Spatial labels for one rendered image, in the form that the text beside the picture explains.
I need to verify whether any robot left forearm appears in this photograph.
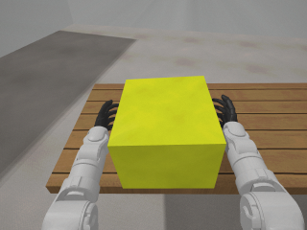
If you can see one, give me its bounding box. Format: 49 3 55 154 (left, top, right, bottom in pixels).
41 126 109 230

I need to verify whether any table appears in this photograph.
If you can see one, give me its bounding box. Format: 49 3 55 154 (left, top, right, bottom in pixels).
45 82 307 195

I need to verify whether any robot left hand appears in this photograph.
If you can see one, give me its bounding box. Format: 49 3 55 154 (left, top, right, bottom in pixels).
94 100 119 131

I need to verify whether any left robot upper arm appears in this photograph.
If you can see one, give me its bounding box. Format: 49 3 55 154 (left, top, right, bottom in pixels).
42 200 99 230

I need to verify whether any robot right hand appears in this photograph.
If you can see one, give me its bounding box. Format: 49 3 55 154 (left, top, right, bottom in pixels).
212 94 238 129

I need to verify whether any robot right forearm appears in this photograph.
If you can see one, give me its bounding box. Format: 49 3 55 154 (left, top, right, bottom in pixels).
222 121 305 230

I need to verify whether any right robot upper arm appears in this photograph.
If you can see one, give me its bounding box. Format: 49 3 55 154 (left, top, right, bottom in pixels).
240 192 304 230

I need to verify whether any carton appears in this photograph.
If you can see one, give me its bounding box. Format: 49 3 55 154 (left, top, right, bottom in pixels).
107 76 226 189

